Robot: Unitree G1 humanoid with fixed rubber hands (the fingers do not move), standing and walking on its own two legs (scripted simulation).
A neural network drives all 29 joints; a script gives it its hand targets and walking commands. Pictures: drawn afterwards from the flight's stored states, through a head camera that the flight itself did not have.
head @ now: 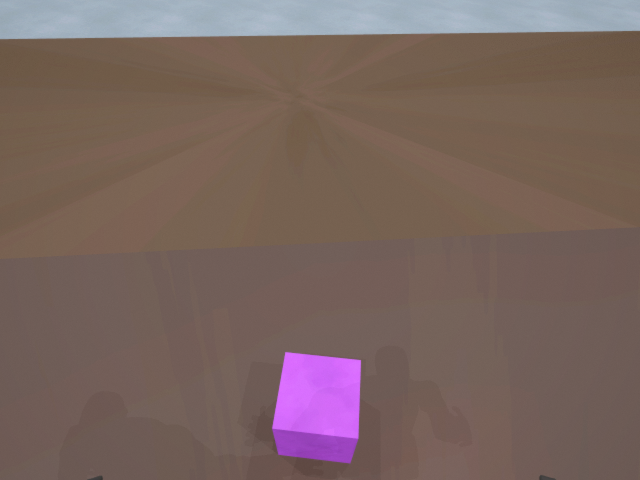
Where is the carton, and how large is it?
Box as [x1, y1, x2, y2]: [272, 352, 360, 462]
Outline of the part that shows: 285,352 272,427 278,454 350,462 358,434 360,360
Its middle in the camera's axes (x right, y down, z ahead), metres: +0.00 +0.48 +1.09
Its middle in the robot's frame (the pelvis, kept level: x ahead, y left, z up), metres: +0.43 -0.01 -0.66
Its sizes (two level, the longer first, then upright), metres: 0.210 0.200 0.250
